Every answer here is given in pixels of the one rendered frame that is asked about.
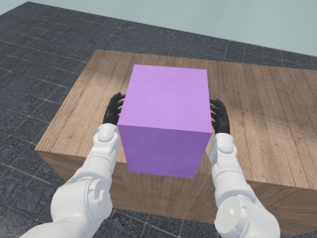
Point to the left robot upper arm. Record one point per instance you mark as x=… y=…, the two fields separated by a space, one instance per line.
x=78 y=210

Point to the right robot hand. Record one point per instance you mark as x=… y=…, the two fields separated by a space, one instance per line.
x=221 y=124

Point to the left robot forearm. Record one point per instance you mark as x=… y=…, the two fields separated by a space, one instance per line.
x=101 y=160

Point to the carton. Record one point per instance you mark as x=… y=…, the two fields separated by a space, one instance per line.
x=165 y=122

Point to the right robot upper arm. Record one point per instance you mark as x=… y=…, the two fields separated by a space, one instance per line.
x=238 y=217

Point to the right robot forearm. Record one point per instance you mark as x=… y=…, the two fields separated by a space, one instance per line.
x=226 y=172

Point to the left robot hand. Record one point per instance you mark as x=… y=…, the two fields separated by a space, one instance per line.
x=113 y=110

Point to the pedestal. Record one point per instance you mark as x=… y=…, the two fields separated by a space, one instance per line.
x=272 y=112

